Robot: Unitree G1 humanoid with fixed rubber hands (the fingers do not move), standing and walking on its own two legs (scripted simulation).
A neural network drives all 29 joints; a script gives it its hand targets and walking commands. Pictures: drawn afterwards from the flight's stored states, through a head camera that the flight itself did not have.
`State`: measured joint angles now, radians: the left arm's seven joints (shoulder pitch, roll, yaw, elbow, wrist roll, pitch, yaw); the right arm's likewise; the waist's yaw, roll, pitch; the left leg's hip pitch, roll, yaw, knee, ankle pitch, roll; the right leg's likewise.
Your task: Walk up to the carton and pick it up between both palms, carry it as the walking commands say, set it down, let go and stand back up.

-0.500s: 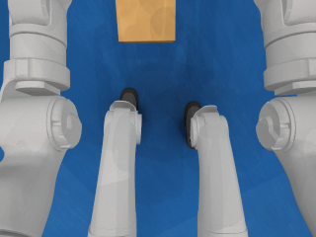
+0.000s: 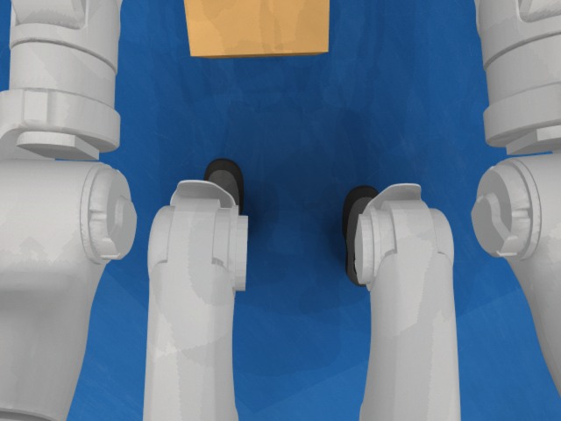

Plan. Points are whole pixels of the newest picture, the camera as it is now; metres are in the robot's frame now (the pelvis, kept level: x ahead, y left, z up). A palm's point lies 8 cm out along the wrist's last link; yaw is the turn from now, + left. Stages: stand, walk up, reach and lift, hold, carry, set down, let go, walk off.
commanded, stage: reach and lift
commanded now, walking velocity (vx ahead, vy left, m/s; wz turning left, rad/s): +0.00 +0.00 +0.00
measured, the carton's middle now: out of the picture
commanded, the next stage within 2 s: none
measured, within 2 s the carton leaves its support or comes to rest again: neither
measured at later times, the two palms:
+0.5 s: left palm out of the picture +0.56 +0.21 -0.28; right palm out of the picture +0.57 -0.12 -0.29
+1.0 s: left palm out of the picture +0.56 +0.21 -0.28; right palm out of the picture +0.57 -0.12 -0.30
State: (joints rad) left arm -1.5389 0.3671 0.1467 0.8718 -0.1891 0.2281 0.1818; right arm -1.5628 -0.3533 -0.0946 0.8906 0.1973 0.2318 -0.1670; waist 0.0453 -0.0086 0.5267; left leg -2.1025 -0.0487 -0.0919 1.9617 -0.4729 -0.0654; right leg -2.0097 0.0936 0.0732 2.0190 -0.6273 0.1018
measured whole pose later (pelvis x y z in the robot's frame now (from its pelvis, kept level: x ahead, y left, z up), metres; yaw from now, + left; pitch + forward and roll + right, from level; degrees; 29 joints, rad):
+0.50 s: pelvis +0.03 -0.01 -0.07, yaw -1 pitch +35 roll +1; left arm -1.55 0.39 0.20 1.18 -0.17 0.06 0.09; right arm -1.54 -0.32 0.02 1.09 0.22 0.10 -0.14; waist 0.05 -0.03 0.52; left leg -2.23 0.01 -0.05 2.22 -0.59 -0.07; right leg -2.17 0.10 0.08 2.29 -0.73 0.09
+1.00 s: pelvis +0.03 +0.00 -0.09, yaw -2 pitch +34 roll +1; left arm -1.56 0.38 0.15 1.25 -0.21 0.02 0.07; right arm -1.54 -0.35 0.07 1.13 0.23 0.07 -0.11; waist 0.07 0.00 0.52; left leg -2.26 0.03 -0.04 2.28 -0.61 -0.05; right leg -2.20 0.07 0.07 2.35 -0.73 0.07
